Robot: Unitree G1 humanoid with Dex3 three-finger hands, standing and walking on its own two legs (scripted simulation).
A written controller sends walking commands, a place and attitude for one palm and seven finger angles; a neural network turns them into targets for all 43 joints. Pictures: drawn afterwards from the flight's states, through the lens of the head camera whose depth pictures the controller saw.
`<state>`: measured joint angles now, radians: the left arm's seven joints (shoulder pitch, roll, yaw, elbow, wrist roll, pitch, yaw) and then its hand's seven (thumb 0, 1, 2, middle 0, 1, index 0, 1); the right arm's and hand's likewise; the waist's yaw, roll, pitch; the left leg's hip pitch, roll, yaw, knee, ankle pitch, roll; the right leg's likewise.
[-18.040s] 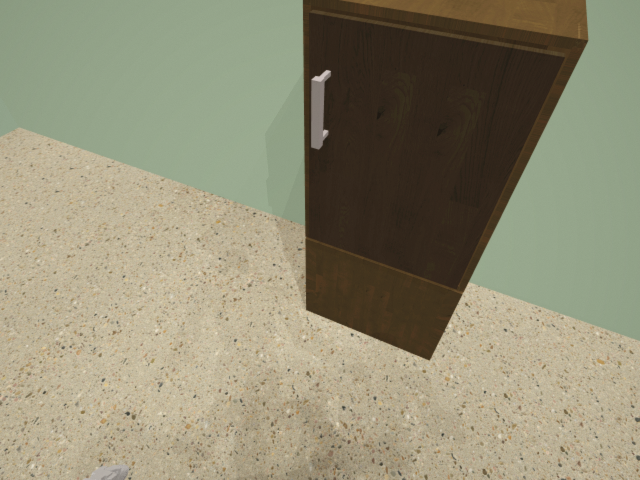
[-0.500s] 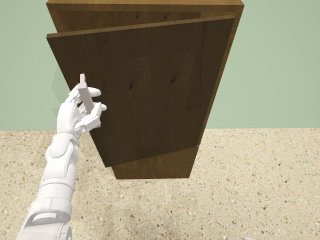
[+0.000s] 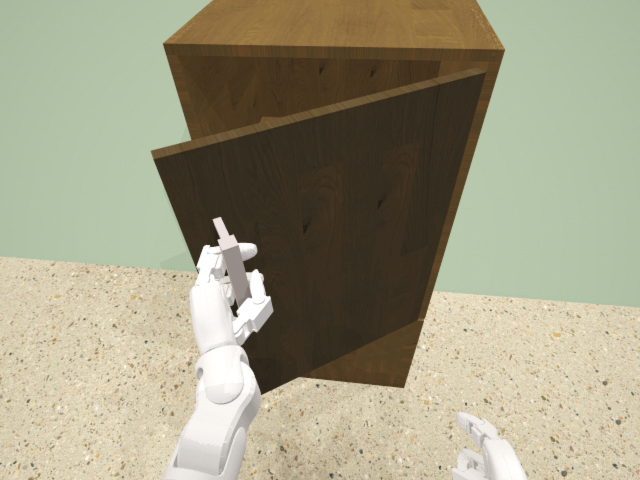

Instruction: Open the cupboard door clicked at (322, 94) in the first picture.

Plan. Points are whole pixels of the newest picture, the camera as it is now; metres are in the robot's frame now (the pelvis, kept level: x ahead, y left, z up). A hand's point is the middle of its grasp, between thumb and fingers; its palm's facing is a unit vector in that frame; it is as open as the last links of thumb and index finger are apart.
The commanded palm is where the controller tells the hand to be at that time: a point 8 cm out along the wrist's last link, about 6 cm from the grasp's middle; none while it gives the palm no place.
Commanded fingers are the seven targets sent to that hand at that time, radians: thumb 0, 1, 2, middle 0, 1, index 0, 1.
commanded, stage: pull the door open along its arc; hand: left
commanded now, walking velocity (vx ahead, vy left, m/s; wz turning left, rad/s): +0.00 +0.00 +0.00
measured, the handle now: (234, 272) +0.35 +0.13 +0.10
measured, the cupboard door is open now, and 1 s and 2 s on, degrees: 33 38 41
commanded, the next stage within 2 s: open thumb and fingers to let go in 0.10 s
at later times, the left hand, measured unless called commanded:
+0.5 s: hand (281, 323) +0.27 +0.06 +0.10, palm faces +0.35 -0.94 +0.01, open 8.0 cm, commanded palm +0.23 +0.11 +0.09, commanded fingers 0.00 -0.22 0.42 -0.32 -1.23 -0.32 -1.23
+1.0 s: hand (276, 316) +0.28 +0.07 +0.10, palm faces +0.29 -0.96 +0.00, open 14.4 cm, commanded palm +0.24 +0.11 +0.09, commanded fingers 0.00 -0.50 0.30 -0.15 -0.30 -0.15 -0.30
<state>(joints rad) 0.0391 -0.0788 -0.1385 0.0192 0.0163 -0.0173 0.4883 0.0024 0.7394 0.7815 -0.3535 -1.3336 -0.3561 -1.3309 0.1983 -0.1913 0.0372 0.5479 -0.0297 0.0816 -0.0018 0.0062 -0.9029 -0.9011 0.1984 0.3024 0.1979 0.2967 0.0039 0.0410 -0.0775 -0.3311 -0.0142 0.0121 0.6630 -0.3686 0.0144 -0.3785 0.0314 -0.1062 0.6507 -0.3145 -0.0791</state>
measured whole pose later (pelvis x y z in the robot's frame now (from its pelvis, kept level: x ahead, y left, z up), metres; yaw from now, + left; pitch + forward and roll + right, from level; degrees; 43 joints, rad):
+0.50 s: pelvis -0.01 -0.02 +0.00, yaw +1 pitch +0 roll +1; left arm 0.12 -0.08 -0.23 -0.05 0.04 -0.03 0.51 0.01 0.37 0.67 -0.36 -1.29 -0.36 -1.29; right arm 0.15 -0.19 0.04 0.56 -0.03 0.08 -0.02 0.01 -0.90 -0.90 0.20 0.30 0.20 0.30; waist 0.01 0.04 -0.04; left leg -0.31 -0.01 -0.02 0.66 -0.35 -0.01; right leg -0.35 0.04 -0.14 0.64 -0.31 -0.10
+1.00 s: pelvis -0.01 +0.01 +0.00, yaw +1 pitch +0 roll +0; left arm 0.05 -0.09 -0.27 0.01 0.06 -0.01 0.53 -0.01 -0.49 0.31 -0.35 -0.84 -0.34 -0.83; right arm 0.17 -0.18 0.04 0.57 -0.03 0.11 -0.01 0.01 -0.90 -0.90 0.20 0.30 0.20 0.30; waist 0.01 0.03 -0.05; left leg -0.32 -0.03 0.00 0.68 -0.36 0.03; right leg -0.36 0.02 -0.11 0.66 -0.31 -0.07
